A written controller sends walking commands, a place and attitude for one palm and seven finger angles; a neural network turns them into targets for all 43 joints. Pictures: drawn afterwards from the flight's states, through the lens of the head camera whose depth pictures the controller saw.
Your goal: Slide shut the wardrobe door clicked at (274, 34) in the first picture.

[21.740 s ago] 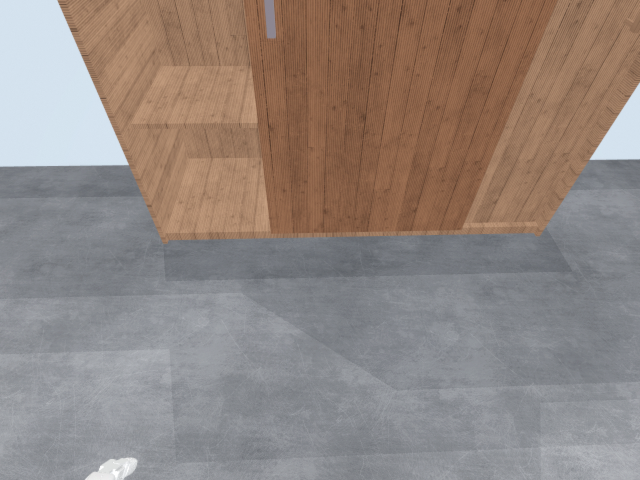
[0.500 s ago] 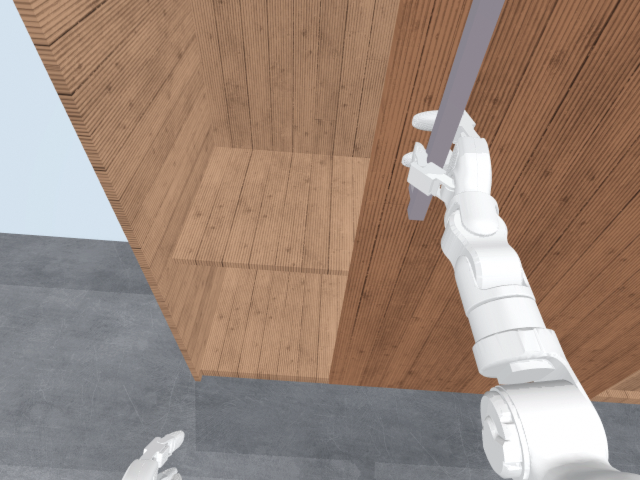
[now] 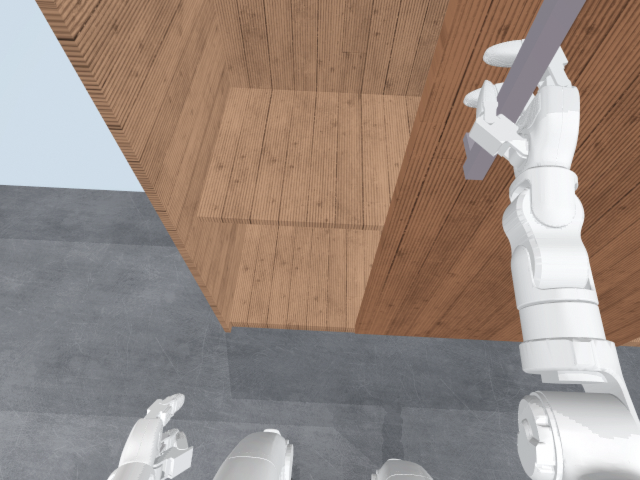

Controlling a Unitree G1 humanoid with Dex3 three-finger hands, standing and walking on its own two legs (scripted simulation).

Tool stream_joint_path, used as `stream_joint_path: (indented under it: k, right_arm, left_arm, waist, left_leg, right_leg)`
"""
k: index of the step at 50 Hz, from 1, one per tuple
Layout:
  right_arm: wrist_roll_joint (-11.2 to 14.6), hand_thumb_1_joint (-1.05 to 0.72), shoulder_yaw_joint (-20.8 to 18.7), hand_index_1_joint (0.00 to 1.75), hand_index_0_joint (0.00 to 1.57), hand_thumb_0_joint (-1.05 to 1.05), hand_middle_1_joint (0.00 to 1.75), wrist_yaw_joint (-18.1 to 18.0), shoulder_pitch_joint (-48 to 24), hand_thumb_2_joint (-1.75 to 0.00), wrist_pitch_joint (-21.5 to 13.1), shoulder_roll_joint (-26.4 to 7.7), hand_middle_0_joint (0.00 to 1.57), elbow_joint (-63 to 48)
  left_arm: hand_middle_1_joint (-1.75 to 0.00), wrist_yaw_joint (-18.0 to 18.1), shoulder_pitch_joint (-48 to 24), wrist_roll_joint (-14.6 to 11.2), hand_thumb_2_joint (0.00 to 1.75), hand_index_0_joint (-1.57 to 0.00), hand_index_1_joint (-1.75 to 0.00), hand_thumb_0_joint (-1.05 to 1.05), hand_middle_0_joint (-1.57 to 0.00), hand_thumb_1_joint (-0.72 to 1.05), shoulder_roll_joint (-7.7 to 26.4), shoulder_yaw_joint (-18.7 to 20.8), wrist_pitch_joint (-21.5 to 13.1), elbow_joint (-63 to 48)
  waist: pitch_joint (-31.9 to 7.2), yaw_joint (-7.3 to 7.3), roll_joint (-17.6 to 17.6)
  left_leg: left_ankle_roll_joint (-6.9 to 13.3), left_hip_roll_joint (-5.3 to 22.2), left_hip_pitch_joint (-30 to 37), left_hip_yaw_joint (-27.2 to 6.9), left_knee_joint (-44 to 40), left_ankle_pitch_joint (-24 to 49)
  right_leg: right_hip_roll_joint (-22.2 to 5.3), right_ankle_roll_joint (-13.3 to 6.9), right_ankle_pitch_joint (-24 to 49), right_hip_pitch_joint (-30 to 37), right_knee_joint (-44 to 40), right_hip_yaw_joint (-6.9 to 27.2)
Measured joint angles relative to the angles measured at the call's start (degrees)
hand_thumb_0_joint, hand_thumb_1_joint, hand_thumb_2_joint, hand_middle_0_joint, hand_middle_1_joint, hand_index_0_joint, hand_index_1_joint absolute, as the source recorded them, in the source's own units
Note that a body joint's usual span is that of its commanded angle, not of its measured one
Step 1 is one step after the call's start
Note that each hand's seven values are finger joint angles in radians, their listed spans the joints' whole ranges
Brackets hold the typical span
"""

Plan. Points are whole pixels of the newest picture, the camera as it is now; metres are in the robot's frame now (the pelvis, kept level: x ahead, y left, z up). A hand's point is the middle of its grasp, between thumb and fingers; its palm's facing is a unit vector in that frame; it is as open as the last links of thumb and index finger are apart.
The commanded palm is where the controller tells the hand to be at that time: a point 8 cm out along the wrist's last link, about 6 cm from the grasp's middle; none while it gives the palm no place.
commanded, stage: step sideways, sliding the door along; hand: right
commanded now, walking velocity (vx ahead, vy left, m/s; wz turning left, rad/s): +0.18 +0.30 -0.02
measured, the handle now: (523, 51) +0.48 -0.17 +0.25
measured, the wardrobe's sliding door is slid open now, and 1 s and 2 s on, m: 0.39 0.19 0.00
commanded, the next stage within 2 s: stop walking and hold the door there in 1.92 s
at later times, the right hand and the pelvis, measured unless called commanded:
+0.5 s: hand (425, 116) +0.45 -0.08 +0.19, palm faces +0.24 +0.97 -0.05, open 5.8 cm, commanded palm +0.42 -0.06 +0.19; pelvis +0.06 +0.11 +0.01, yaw -6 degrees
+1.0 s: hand (284, 111) +0.45 +0.06 +0.19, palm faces +0.28 +0.96 -0.06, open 6.1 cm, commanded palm +0.42 +0.09 +0.20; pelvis +0.10 +0.24 +0.00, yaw -8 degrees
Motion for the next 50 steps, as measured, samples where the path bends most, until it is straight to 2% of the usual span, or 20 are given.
stream_joint_path:
  k: [5,7,9,11,12,14,17,20,23,28,30,32,34,36,37,38,39,43,47,50]
  right_arm:
    - [-0.65,-0.71,0.19,1.40,0.34,-0.02,1.40,-0.98,-2.17,-0.85,1.19,-0.32,0.46,-0.12]
    - [-1.16,-0.71,0.43,1.40,0.33,-0.02,1.40,-1.75,-3.11,-0.85,1.54,0.43,0.46,0.58]
    - [-1.90,-0.71,1.22,1.40,0.33,-0.02,1.40,-2.25,-3.54,-0.85,1.55,1.34,0.46,0.79]
    - [-2.11,-0.71,2.58,1.40,0.34,-0.02,1.40,-2.78,-3.11,-0.84,1.71,2.11,0.46,-0.63]
    - [-2.17,-0.71,3.42,1.40,0.34,-0.02,1.40,-3.00,-2.70,-0.84,1.59,2.45,0.46,-1.60]
    - [-1.88,-0.72,5.12,1.40,0.35,0.00,1.40,-3.31,-1.79,-0.83,1.15,3.10,0.46,-3.61]
    - [-1.26,-0.73,6.84,1.40,0.34,0.01,1.40,-2.64,-1.11,-0.82,0.07,3.12,0.46,-6.21]
    - [-1.44,-0.73,7.26,1.40,0.34,0.02,1.40,-1.91,1.51,-0.82,-0.64,3.31,0.46,-9.63]
    - [-1.75,-0.73,7.31,1.40,0.33,0.02,1.40,-1.34,4.28,-0.82,-0.79,3.53,0.46,-13.10]
    - [-2.16,-0.72,5.53,1.40,0.31,0.01,1.40,-1.07,8.21,-0.83,-0.82,2.44,0.46,-18.35]
    - [-2.60,-0.71,4.24,1.40,0.29,0.00,1.40,-1.20,9.31,-0.83,-0.77,1.58,0.46,-19.73]
    - [-3.41,-0.70,2.22,1.40,0.28,-0.01,1.40,-1.82,10.73,-0.83,-1.31,1.80,0.46,-21.08]
    - [-3.47,-0.70,0.95,1.40,0.29,-0.01,1.40,-2.42,12.71,-0.83,-1.40,2.14,0.46,-23.08]
    - [-3.03,-0.71,0.72,1.40,0.30,-0.01,1.40,-3.42,15.07,-0.84,-0.81,3.07,0.46,-26.02]
    - [-2.84,-0.71,0.93,1.40,0.31,0.00,1.40,-3.89,16.02,-0.83,-0.71,3.66,0.46,-27.37]
    - [-2.78,-0.71,1.24,1.40,0.32,0.01,1.40,-4.41,16.76,-0.83,-0.53,4.29,0.46,-28.59]
    - [-2.75,-0.71,1.74,1.40,0.32,0.01,1.40,-4.54,17.15,-0.82,-0.15,4.68,0.46,-29.60]
    - [-3.63,-0.73,4.70,1.38,0.30,0.02,1.40,-3.09,16.61,-0.80,-0.62,5.72,0.46,-29.18]
    - [-4.40,-0.74,6.06,1.38,0.28,0.02,1.40,-2.67,17.08,-0.79,-1.67,6.30,0.46,-28.58]
    - [-4.79,-0.75,5.48,1.38,0.26,0.01,1.40,-2.88,17.60,-0.79,-2.55,6.40,0.46,-28.64]
  left_arm:
    - [-0.29,-0.95,0.22,-1.04,0.90,-0.20,-0.30,0.01,-0.20,0.91,-0.87,-0.76,-0.69,-1.38]
    - [-0.29,-1.13,-0.23,-1.66,0.90,-0.20,-0.30,0.01,-0.20,0.91,-0.52,-0.80,-1.10,-0.88]
    - [-0.29,-1.13,-1.62,-1.79,0.90,-0.20,-0.30,0.01,-0.20,0.91,-0.38,-0.44,-1.39,0.92]
    - [-0.29,-0.79,-2.97,-1.53,0.90,-0.20,-0.30,0.01,-0.20,0.91,-0.18,-0.07,-1.93,2.09]
    - [-0.29,-0.71,-3.39,-1.31,0.90,-0.20,-0.30,0.01,-0.20,0.91,-0.07,0.03,-2.24,2.19]
    - [-0.29,-0.78,-3.66,-0.97,0.90,-0.20,-0.30,0.01,-0.20,0.91,0.47,0.26,-2.59,1.29]
    - [-0.29,-2.31,-5.01,-0.73,0.90,-0.20,-0.30,0.01,-0.20,0.91,-0.31,1.64,-2.33,-0.78]
    - [-0.29,-4.31,-5.86,-0.46,0.90,-0.20,-0.30,0.01,-0.20,0.91,-0.86,1.63,-2.39,-2.71]
    - [-0.29,-5.21,-6.19,-0.24,0.90,-0.20,-0.30,0.01,-0.20,0.91,-1.22,1.20,-2.19,-4.58]
    - [-0.29,-5.54,-7.00,-0.26,0.90,-0.20,-0.30,0.01,-0.20,0.91,-2.52,0.37,-2.75,-6.86]
    - [-0.29,-5.58,-7.17,-0.79,0.90,-0.21,-0.30,0.01,-0.20,0.91,-3.21,-0.16,-3.06,-7.22]
    - [-0.29,-5.42,-8.81,-1.23,0.90,-0.21,-0.30,0.01,-0.20,0.91,-2.79,-0.32,-3.01,-6.37]
    - [-0.29,-4.69,-10.22,-1.24,0.90,-0.21,-0.30,0.01,-0.20,0.91,-2.40,-0.09,-2.85,-5.15]
    - [-0.29,-3.89,-10.44,-1.11,0.90,-0.21,-0.30,0.01,-0.20,0.91,-1.65,0.11,-3.09,-4.60]
    - [-0.29,-3.59,-10.34,-1.05,0.90,-0.21,-0.30,0.01,-0.20,0.91,-1.11,0.24,-3.24,-4.46]
    - [-0.29,-3.42,-10.08,-1.02,0.90,-0.20,-0.30,0.01,-0.20,0.91,-0.47,0.51,-3.20,-4.54]
    - [-0.29,-3.35,-9.62,-0.96,0.90,-0.20,-0.30,0.01,-0.20,0.91,0.09,1.05,-3.08,-4.79]
    - [-0.29,-4.89,-6.36,-0.20,0.90,-0.20,-0.30,0.01,-0.20,0.91,0.09,3.17,-2.79,-5.47]
    - [-0.29,-6.01,-4.24,-0.33,0.90,-0.20,-0.30,0.01,-0.20,0.91,0.09,2.49,-2.79,-6.24]
    - [-0.29,-5.85,-5.82,-1.02,0.90,-0.20,-0.30,0.01,-0.20,0.91,-0.52,1.43,-2.30,-5.56]
  waist:
    - [2.56,-2.26,-1.30]
    - [3.38,-2.32,-3.75]
    - [3.46,-1.93,-3.94]
    - [3.34,-2.31,-2.58]
    - [3.16,-2.47,-1.72]
    - [2.06,-2.86,-0.73]
    - [3.65,-4.49,1.16]
    - [4.01,-5.21,0.40]
    - [4.04,-6.73,-1.05]
    - [5.58,-8.30,-3.01]
    - [5.96,-8.14,-2.95]
    - [7.06,-6.20,-5.10]
    - [6.91,-4.73,-4.29]
    - [6.02,-3.58,-2.62]
    - [5.63,-3.02,-2.04]
    - [5.22,-2.51,-1.96]
    - [4.96,-2.42,-2.15]
    - [5.24,-4.65,-0.82]
    - [4.59,-6.01,-2.21]
    - [5.43,-4.53,-3.62]
  left_leg:
    - [-1.17,2.60,3.13,0.78,-16.68,11.36]
    - [-1.07,1.13,4.97,4.32,-16.73,15.66]
    - [-0.07,1.22,5.98,6.76,-16.69,13.44]
    - [0.62,1.91,6.64,7.55,-18.53,13.10]
    - [0.54,2.32,6.80,7.80,-19.57,13.54]
    - [0.35,2.47,5.43,8.03,-18.73,13.73]
    - [-0.79,1.54,0.95,2.91,-4.25,6.64]
    - [-1.43,1.12,-1.98,1.42,5.01,4.04]
    - [-2.01,2.18,-2.05,1.23,1.93,5.28]
    - [-2.06,3.12,3.48,2.00,-14.45,12.64]
    - [-2.49,3.20,7.72,2.77,-22.61,19.76]
    - [-3.04,2.00,9.36,5.01,-22.71,17.02]
    - [-2.25,2.89,7.93,5.34,-21.65,15.60]
    - [-1.83,4.15,6.45,4.88,-22.31,16.29]
    - [-1.62,4.48,5.70,4.73,-22.43,16.98]
    - [-1.55,4.37,4.89,4.81,-21.91,17.59]
    - [-1.80,3.83,3.95,4.81,-20.51,17.94]
    - [-1.80,2.18,2.57,2.16,-10.38,8.12]
    - [-1.57,2.01,8.60,2.73,-18.61,13.69]
    - [-1.24,-0.11,11.70,4.29,-22.56,11.04]
  right_leg:
    - [-2.98,2.72,-2.59,0.68,3.88,3.64]
    - [-5.16,1.28,-4.77,-0.27,8.28,6.36]
    - [-3.62,-0.87,-6.99,-2.92,15.16,7.54]
    - [-0.47,-2.22,-10.22,-4.47,19.47,5.84]
    - [0.68,-2.64,-9.57,-3.84,16.50,4.12]
    - [1.08,-3.07,0.97,-0.01,3.22,0.52]
    - [0.73,-1.54,-0.59,2.05,0.27,-0.08]
    - [-1.66,-0.20,-0.48,3.54,-2.53,0.93]
    - [-4.81,1.55,-0.07,5.21,-4.65,1.16]
    - [-9.04,4.86,-1.92,8.07,-3.29,1.08]
    - [-9.99,5.36,-3.50,7.66,0.79,0.97]
    - [-11.83,3.22,-2.00,5.07,6.63,2.31]
    - [-8.42,1.18,-6.83,1.11,12.68,3.95]
    - [-4.26,-0.17,-10.07,-0.77,11.15,2.88]
    - [-3.06,-0.57,-7.33,-0.53,6.92,1.32]
    - [-2.83,-1.09,0.52,0.42,1.72,-0.65]
    - [-3.57,-1.20,6.85,1.57,-1.64,-1.87]
    - [-5.53,2.60,1.41,3.94,-3.47,-2.88]
    - [-8.90,4.17,0.77,3.32,-1.02,-2.37]
    - [-11.28,2.43,2.20,0.82,4.48,-1.07]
